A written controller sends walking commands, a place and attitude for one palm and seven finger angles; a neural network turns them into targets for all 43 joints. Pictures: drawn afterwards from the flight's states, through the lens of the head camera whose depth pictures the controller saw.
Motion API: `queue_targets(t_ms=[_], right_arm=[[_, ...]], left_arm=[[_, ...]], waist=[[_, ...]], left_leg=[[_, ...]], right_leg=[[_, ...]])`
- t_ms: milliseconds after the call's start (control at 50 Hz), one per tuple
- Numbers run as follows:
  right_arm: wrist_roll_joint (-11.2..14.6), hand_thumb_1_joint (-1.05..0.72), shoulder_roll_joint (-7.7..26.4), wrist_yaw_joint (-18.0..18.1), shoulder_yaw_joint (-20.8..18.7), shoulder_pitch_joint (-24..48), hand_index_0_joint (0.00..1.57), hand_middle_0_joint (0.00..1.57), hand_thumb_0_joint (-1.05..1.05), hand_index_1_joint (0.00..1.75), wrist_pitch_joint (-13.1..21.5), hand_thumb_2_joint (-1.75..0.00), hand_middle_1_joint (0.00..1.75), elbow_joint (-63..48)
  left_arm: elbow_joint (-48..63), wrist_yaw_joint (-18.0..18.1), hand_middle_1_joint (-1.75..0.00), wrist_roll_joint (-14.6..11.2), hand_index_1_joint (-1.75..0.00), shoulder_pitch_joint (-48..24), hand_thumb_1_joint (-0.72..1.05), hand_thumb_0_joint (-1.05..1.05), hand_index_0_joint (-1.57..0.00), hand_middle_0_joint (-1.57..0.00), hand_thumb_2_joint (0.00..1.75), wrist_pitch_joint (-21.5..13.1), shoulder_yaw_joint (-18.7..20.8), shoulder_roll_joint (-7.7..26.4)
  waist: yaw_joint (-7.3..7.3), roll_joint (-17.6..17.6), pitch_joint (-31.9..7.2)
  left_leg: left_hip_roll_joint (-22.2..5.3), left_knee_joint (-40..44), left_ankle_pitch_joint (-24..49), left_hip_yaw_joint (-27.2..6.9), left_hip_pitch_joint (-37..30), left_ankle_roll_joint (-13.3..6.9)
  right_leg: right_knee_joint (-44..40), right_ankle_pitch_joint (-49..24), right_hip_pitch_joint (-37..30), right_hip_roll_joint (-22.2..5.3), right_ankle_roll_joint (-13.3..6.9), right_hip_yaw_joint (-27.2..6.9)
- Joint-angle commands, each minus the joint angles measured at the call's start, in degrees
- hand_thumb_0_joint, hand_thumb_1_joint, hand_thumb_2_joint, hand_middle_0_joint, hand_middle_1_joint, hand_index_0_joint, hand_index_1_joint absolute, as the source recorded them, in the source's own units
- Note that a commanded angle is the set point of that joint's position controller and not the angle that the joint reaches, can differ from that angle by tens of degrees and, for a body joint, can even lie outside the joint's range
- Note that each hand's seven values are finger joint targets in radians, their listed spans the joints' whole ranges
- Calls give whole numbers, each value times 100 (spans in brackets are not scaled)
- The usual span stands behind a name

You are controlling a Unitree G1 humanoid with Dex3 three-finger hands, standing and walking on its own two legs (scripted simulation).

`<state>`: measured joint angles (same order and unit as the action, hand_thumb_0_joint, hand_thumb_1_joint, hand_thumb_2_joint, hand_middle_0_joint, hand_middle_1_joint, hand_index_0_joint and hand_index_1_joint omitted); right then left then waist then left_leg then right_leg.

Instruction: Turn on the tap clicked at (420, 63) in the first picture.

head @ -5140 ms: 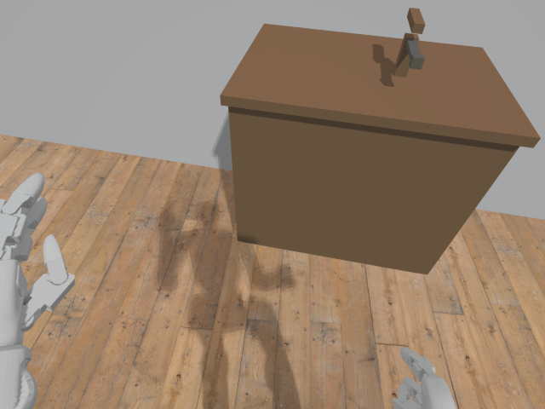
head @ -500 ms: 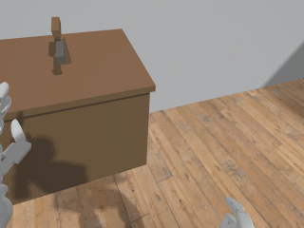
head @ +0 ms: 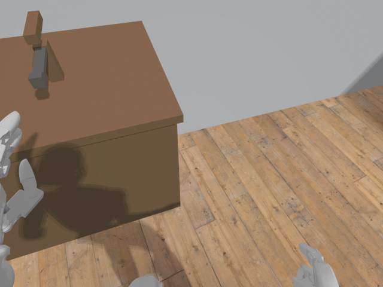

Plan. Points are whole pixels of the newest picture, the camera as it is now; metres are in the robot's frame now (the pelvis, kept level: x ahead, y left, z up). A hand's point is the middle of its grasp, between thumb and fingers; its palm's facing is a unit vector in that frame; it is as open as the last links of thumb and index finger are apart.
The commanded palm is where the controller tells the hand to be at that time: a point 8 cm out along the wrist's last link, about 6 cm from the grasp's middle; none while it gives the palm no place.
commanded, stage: take the last steps up to it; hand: left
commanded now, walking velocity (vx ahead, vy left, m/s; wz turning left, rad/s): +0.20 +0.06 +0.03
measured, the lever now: (38, 80) +0.52 +0.39 +0.13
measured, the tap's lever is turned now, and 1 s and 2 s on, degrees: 0 0 0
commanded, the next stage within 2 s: come to a stop and stand still in 0.32 s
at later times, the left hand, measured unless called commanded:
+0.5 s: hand (65, 147) +0.30 +0.22 +0.17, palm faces +0.42 -0.78 -0.46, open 7.4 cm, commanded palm +0.24 +0.27 +0.18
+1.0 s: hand (48, 150) +0.29 +0.25 +0.17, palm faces +0.45 -0.80 -0.39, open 7.4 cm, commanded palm +0.24 +0.28 +0.18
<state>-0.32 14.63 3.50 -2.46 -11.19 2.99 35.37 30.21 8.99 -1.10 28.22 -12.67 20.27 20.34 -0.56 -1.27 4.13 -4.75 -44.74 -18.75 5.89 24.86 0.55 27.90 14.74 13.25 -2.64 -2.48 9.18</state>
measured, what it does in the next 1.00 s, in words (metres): steps on the spot: left foot, then right foot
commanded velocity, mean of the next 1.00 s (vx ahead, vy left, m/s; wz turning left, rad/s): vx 0.03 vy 0.04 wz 0.01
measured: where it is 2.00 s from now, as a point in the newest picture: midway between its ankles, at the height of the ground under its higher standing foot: outside the picture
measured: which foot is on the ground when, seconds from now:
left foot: up 0.00-0.06, down 0.08-0.44, up 0.46-0.76, down 0.78-1.00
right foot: down 0.00-0.10, up 0.12-0.40, down 0.42-1.00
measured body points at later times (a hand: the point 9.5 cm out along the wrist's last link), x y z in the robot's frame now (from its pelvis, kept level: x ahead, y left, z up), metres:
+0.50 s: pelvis +0.09 -0.01 -0.01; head +0.11 -0.04 +0.44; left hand +0.27 +0.26 +0.19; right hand +0.25 -0.21 -0.13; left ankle +0.06 +0.11 -0.72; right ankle +0.11 -0.10 -0.74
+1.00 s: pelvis +0.08 +0.00 -0.01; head +0.09 +0.00 +0.44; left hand +0.26 +0.29 +0.19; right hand +0.26 -0.21 -0.09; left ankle +0.11 +0.12 -0.74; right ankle +0.10 -0.10 -0.74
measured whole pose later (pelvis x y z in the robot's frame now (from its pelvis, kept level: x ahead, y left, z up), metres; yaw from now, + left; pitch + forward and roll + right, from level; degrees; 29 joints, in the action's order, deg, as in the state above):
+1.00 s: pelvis +0.08 +0.00 -0.01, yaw +1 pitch -2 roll +0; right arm -0.2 10.0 2.9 1.2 -11.1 4.6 32.8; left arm 29.1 9.8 -1.5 25.8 -11.3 20.4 20.9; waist 1.2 0.2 3.4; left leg -2.8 -31.5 -14.2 3.6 15.6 0.3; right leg 30.2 13.3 14.5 -0.3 -0.7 5.3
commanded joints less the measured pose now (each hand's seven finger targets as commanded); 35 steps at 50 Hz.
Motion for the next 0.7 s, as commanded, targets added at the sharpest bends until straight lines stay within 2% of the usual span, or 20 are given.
queue_targets(t_ms=[0, 40, 60, 80, 100, 120, 180, 240, 320, 360, 380, 400, 420, 440, 460, 480, 520, 560, 620, 680], right_arm=[[0, -90, 195, 29, -73, 328, 20, 20, 0, 30, 334, -90, 30, -989], [37, -90, 332, 92, -154, 211, 20, 20, 0, 30, 302, -90, 30, -992], [53, -90, 433, 109, -172, 224, 20, 20, 0, 30, 282, -90, 30, -1037], [91, -90, 489, 79, -177, 223, 20, 20, 0, 30, 280, -90, 30, -1073], [94, -90, 414, 38, -133, 265, 20, 20, 0, 30, 310, -90, 30, -1071], [-5, -90, 350, 63, -49, 373, 20, 20, 0, 30, 338, -90, 30, -991], [96, -90, 392, -7, -105, 219, 20, 20, 0, 30, 401, -90, 30, -824], [87, -90, 418, -67, -73, 236, 20, 20, 0, 30, 428, -90, 30, -882], [74, -90, 342, -50, 13, 276, 20, 20, 0, 30, 442, -90, 30, -878], [78, -90, 321, -9, 46, 387, 20, 20, 0, 30, 421, -90, 30, -867], [80, -90, 299, 4, 45, 404, 20, 20, 0, 30, 397, -90, 30, -846], [77, -90, 216, 1, 51, 331, 20, 20, 0, 30, 365, -90, 30, -842], [62, -90, 103, 1, 92, 337, 20, 20, 0, 30, 346, -90, 30, -884], [58, -90, 124, -41, 121, 490, 20, 20, 0, 30, 384, -90, 30, -920], [89, -90, 224, -71, 27, 428, 20, 20, 0, 30, 411, -90, 30, -809], [92, -90, 208, -69, 53, 462, 20, 20, 0, 30, 390, -90, 30, -772], [66, -90, 121, -52, 160, 561, 20, 20, 0, 30, 282, -90, 30, -741], [62, -90, 71, 4, 184, 671, 20, 20, 0, 30, 229, -90, 30, -840], [36, -90, 126, 38, 117, 633, 20, 20, 0, 30, 201, -90, 30, -995], [15, -90, 173, 60, 65, 489, 20, 20, 0, 30, 187, -90, 30, -1059]], left_arm=[[1574, 275, -30, -61, -30, -262, 90, 0, -20, -20, 90, -365, 841, 1101], [1489, 274, -30, -72, -30, -289, 90, 0, -20, -20, 90, -359, 801, 1072], [1507, 267, -30, -69, -30, -386, 90, 0, -20, -20, 90, -378, 741, 1021], [1511, 259, -30, -83, -30, -491, 90, 0, -20, -20, 90, -428, 724, 1015], [1127, 212, -30, -53, -30, -435, 90, 0, -20, -20, 90, -450, 735, 1077], [1022, 183, -30, -40, -30, -610, 90, 0, -20, -20, 90, -424, 813, 1217], [1092, 88, -30, -11, -30, -718, 90, 0, -20, -20, 90, -370, 503, 912], [1226, 23, -30, -45, -30, -323, 90, 0, -20, -20, 90, -258, 456, 812], [1141, 54, -30, -85, -30, -221, 90, 0, -20, -20, 90, -204, 652, 987], [1097, 75, -30, -65, -30, -457, 90, 0, -20, -20, 90, -189, 745, 1070], [1007, 88, -30, -34, -30, -512, 90, 0, -20, -20, 90, -195, 742, 1072], [979, 117, -30, 6, -30, -590, 90, 0, -20, -20, 90, -199, 797, 1175], [929, 137, -30, -3, -30, -603, 90, 0, -20, -20, 90, -173, 848, 1295], [883, 114, -30, -56, -30, -815, 90, 0, -20, -20, 90, -127, 771, 1192], [815, 92, -30, -84, -30, -846, 90, 0, -20, -20, 90, -126, 717, 1147], [635, 96, -30, -91, -30, -617, 90, 0, -20, -20, 90, -140, 778, 1137], [579, 121, -30, -54, -30, -217, 90, 0, -20, -20, 90, -178, 805, 1078], [739, 143, -30, -26, -30, -204, 90, 0, -20, -20, 90, -254, 795, 1057], [1025, 199, -30, -36, -30, -12, 90, 0, -20, -20, 90, -255, 832, 1062], [1322, 247, -30, -43, -30, 138, 90, 0, -20, -20, 90, -246, 870, 1090]], waist=[[120, -217, -1307], [16, 330, -1233], [-15, 1085, -1205], [23, 1921, -1210], [36, 1721, -1043], [-26, 1813, -767], [9, 1199, -712], [30, 1455, -902], [32, 1184, -979], [62, 1050, -1019], [66, 836, -1037], [20, 128, -1144], [-19, -909, -1184], [73, -1205, -1072], [53, -1268, -1018], [53, -959, -890], [33, -650, -995], [70, -654, -1093], [157, -735, -1232], [126, -496, -1372]], left_leg=[[326, 1420, 635, 340, -767, -10], [138, 1998, 958, 68, -1648, -110], [-507, 2297, 1168, -867, -2131, -463], [-1477, 2424, 2222, -2297, -2669, -980], [-1812, 2736, 2137, -2794, -2446, -1260], [-1903, 2886, 1954, -2886, -2080, -1369], [-1418, 2488, 2514, -1707, -2087, -1202], [-1002, 2451, 2597, -842, -1612, -905], [-1026, 2302, 2193, -776, -1388, -782], [-922, 1968, 1371, -622, -1035, -590], [-776, 1634, 876, -485, -761, -478], [-455, 871, 402, -228, -413, -327], [169, -30, -371, 90, 214, -63], [379, -923, -1290, -220, 512, 53], [271, -1502, -1155, -561, 470, 87], [166, -1690, -917, -706, 496, 126], [143, -1334, -692, -597, 367, 178], [171, -528, -505, -400, -7, 173], [313, 190, -276, -191, -200, 149], [378, 1063, 183, -182, -615, 125]], right_leg=[[-464, -1246, -983, -1226, -499, -1087], [317, -825, -393, -927, -208, -872], [1196, -258, 341, -455, 51, -617], [2190, 1575, 1407, 57, 266, -298], [3069, 2262, 1794, 171, 230, -553], [3465, 2024, 2000, -52, 254, -735], [2981, 1265, 2056, -136, 342, -649], [2154, 721, 1212, 10, 380, -285], [836, 501, 412, 202, 417, 1], [138, 204, -259, 211, 402, 50], [-216, -40, -644, 70, 331, -138], [-455, -483, -959, -503, 80, -953], [-777, -1422, -1205, -1460, -338, -2477], [-1018, -1864, -1072, -2051, -723, -3099], [-1072, -2040, -930, -2078, -762, -3027], [-988, -2342, -770, -2026, -742, -2718], [-563, -3609, -951, -1691, -589, -1744], [-401, -3948, -933, -1497, -453, -1216], [-386, -4010, -1095, -1444, -450, -1258], [-209, -3682, -1105, -1329, -351, -1206]])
